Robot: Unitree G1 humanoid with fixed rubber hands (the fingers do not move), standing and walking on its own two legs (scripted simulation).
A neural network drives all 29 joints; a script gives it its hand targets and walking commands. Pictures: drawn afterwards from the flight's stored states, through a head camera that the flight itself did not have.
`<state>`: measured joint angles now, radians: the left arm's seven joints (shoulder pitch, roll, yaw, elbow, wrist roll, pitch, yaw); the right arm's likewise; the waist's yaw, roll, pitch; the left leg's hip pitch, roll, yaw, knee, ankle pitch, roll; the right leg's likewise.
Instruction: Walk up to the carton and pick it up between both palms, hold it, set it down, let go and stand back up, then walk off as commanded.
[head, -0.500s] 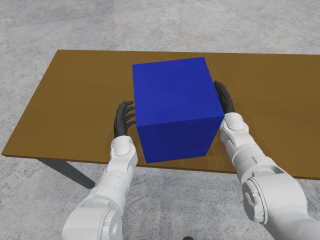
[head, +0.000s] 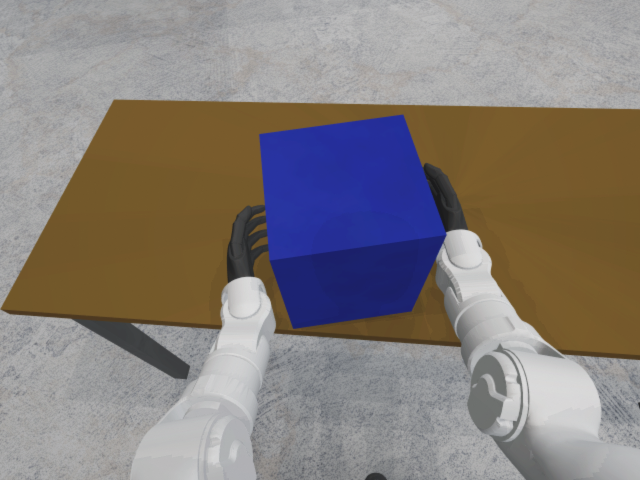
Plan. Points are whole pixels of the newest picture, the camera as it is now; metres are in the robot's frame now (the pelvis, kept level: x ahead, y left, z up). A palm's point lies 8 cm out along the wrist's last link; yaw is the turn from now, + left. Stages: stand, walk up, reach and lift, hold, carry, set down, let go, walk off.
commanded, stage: reach and lift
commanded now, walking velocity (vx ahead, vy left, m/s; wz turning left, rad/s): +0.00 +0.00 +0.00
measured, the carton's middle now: (343, 231) +0.45 +0.01 +0.01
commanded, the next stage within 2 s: none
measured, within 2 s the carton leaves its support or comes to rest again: leaves its support in 0.90 s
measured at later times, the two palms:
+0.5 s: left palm (245, 270) +0.39 +0.14 +0.00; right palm (446, 224) +0.46 -0.12 +0.02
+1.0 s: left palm (236, 286) +0.36 +0.15 +0.00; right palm (439, 229) +0.44 -0.11 +0.03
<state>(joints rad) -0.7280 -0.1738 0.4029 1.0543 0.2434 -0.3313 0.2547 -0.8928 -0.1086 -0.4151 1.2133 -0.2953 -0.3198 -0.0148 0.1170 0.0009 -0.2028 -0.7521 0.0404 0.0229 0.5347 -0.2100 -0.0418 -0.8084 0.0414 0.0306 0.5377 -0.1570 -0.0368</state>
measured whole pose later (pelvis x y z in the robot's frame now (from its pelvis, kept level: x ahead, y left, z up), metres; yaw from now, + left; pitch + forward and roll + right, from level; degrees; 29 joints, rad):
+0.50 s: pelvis +0.00 +0.00 +0.00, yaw +0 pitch +25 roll +1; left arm -0.73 -0.18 0.41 1.07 0.22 -0.37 0.26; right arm -0.89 -0.11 -0.42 1.23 -0.30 -0.37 -0.02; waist 0.12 0.00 -0.20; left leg -0.75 0.04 0.02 0.53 -0.21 -0.04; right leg -0.81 0.04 0.03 0.54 -0.16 -0.04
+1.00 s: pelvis -0.01 +0.00 +0.00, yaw +0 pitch +24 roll +1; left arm -0.67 -0.16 0.37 1.08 0.09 -0.41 0.25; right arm -0.87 -0.08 -0.31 1.24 -0.30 -0.38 -0.08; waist 0.11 0.00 -0.23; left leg -0.75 0.04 0.02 0.53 -0.20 -0.04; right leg -0.81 0.04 0.03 0.54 -0.15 -0.04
